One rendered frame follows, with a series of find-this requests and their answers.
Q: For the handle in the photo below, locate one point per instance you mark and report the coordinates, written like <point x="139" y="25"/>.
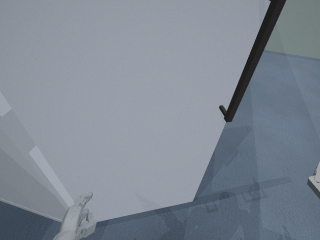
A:
<point x="265" y="31"/>

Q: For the fridge door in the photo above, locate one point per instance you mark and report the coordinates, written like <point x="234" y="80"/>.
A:
<point x="122" y="97"/>

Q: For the robot left hand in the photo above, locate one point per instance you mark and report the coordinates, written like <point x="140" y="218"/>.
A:
<point x="74" y="216"/>

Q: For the left robot forearm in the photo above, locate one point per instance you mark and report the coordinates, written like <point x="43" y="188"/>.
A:
<point x="66" y="235"/>

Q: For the robot right hand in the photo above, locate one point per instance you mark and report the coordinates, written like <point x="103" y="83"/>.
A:
<point x="314" y="181"/>

